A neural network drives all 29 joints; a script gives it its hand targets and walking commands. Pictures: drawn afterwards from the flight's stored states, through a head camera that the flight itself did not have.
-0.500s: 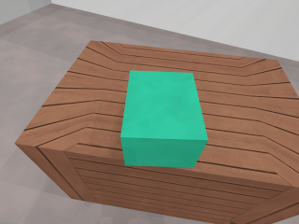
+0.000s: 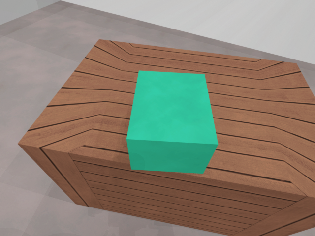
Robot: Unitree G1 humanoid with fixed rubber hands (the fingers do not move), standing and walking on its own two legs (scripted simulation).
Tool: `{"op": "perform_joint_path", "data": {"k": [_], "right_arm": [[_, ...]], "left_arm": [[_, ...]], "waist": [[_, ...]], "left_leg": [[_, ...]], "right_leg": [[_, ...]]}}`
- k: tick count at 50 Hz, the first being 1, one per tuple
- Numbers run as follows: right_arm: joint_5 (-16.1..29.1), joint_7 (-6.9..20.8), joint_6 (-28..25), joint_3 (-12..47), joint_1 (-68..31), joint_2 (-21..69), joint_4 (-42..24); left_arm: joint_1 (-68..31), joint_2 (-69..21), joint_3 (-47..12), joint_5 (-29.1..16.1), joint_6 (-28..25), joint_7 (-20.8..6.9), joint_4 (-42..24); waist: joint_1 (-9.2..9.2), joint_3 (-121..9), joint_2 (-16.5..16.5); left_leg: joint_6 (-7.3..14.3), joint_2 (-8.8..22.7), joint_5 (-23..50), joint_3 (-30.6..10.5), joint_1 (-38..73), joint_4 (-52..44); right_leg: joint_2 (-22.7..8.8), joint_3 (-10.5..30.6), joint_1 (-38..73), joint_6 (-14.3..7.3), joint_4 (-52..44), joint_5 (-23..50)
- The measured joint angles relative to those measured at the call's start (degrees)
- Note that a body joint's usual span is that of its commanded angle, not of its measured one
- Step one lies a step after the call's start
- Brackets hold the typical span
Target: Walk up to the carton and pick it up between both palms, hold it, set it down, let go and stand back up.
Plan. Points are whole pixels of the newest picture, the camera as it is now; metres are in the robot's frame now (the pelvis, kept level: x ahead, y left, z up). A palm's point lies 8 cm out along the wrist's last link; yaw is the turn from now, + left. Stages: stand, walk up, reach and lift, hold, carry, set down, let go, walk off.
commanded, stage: walk up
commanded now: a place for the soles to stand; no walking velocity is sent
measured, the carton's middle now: (169, 119) +0.47 -0.03 +0.00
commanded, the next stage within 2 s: reach and lift in 0.56 s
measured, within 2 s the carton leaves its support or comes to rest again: neither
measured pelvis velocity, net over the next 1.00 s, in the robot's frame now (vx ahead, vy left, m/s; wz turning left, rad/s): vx -0.04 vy -0.03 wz -0.15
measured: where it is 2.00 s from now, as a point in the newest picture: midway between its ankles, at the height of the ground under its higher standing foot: outside the picture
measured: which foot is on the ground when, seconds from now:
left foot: down 0.00-1.00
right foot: down 0.00-1.00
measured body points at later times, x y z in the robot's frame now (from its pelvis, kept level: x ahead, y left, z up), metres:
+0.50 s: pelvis -0.01 +0.01 +0.00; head +0.00 +0.01 +0.45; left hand +0.03 +0.28 -0.13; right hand +0.08 -0.25 -0.12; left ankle +0.02 +0.11 -0.73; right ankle -0.05 -0.10 -0.73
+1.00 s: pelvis -0.04 -0.03 +0.01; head -0.03 -0.01 +0.46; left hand +0.15 +0.22 -0.09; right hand +0.11 -0.28 -0.08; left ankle +0.02 +0.11 -0.73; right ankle -0.05 -0.10 -0.73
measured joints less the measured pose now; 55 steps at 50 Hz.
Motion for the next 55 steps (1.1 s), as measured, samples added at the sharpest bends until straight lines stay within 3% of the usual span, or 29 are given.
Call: {"op": "perform_joint_path", "data": {"k": [22, 29, 32, 36, 41, 46, 50, 55], "right_arm": [[-0.3, 0.0, -0.1, 0.0, 0.3, 0.0, 0.4], [0.2, -0.1, -0.5, 0.0, 0.0, 0.3, 0.2], [-4.5, 1.1, -4.8, -3.4, -8.4, 2.0, 10.1], [-4.0, 3.6, -8.2, -3.0, -18.9, 2.8, 14.7], [-0.1, 4.9, -13.2, 0.5, -19.8, 3.5, 11.7], [1.2, 2.6, -12.7, 3.7, -14.2, 2.3, 8.4], [-0.3, 1.3, -10.3, 3.5, -10.4, 1.5, 3.9], [-0.7, 1.5, -8.7, 2.1, -9.9, 3.8, 0.0]], "left_arm": [[2.0, 0.3, -0.3, 0.3, -0.4, 0.0, 1.5], [1.9, 0.9, 0.0, 0.1, 0.7, -0.2, 1.4], [-0.9, 2.6, 0.2, -2.2, 9.5, 1.0, -2.5], [-10.9, 4.1, 2.2, -2.1, 17.9, 2.7, -8.8], [-15.7, 1.4, 5.4, -0.3, 18.0, 2.4, -17.9], [-13.1, -1.9, 6.9, 0.6, 17.0, 0.4, -14.6], [-11.8, -2.4, 7.8, 0.3, 16.4, 0.0, -8.9], [-10.5, -1.3, 7.8, -1.3, 13.1, 1.2, -8.7]], "waist": [[0.73, 0.4, 0.4], [0.52, 0.1, -0.6], [1.14, -0.9, -1.6], [1.42, 3.1, -1.9], [0.59, 5.7, -1.8], [-0.01, 1.7, -3.0], [1.76, 0.3, -3.6], [4.03, 1.4, -4.1]], "left_leg": [[-0.1, -0.3, 1.1, -0.7, -0.1, -0.4], [0.6, -0.9, 1.0, 0.0, -0.1, -0.6], [-0.8, 0.9, 0.1, 2.9, -5.6, 2.8], [-1.4, 3.4, -1.5, 4.7, -10.3, 8.3], [-2.6, 5.8, 0.9, 4.6, -5.8, 3.4], [-2.9, 6.2, 4.7, 6.0, 2.0, -6.2], [-2.7, 6.4, 5.6, 7.0, 4.8, -9.0], [-2.9, 6.6, 6.3, 7.2, 4.8, -9.6]], "right_leg": [[-0.1, -0.7, 0.3, -0.1, -0.6, 0.9], [-0.3, 1.3, -0.8, 0.5, 0.8, 0.2], [2.0, 6.4, -8.1, -0.9, 5.5, -0.4], [4.2, 8.4, -13.6, -1.9, 10.2, 0.5], [6.9, 8.6, -8.9, -3.3, 4.1, 2.9], [7.3, 10.0, -2.5, -3.2, -3.8, 6.3], [7.4, 11.0, -0.9, -3.5, -4.8, 6.6], [7.6, 11.1, -1.4, -3.8, -4.6, 6.8]]}}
